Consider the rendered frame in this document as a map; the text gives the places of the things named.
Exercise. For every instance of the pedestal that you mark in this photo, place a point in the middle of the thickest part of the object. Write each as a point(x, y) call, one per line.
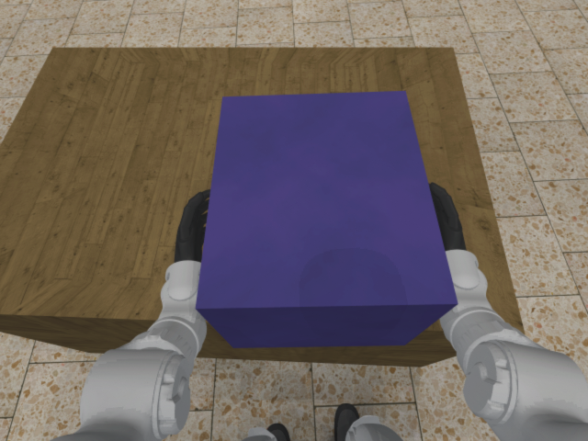
point(110, 144)

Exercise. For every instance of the right robot hand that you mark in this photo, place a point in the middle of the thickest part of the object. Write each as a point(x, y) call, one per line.
point(447, 217)

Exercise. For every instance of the right robot upper arm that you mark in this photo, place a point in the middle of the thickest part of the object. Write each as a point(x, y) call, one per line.
point(526, 393)

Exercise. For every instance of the right robot foot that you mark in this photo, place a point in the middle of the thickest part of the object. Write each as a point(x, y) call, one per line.
point(345, 415)

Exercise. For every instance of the robot left forearm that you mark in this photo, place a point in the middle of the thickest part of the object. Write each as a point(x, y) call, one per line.
point(180, 327)

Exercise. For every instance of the carton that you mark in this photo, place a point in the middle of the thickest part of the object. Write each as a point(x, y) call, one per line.
point(321, 227)

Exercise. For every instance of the left robot hand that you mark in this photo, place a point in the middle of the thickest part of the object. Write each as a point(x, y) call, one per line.
point(191, 233)

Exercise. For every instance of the left robot upper arm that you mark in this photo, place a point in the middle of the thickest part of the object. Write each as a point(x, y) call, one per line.
point(135, 395)

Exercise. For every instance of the right robot shin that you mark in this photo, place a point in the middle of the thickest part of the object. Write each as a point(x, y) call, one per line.
point(367, 419)

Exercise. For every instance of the robot right forearm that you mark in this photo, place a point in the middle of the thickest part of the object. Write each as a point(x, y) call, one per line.
point(474, 320)

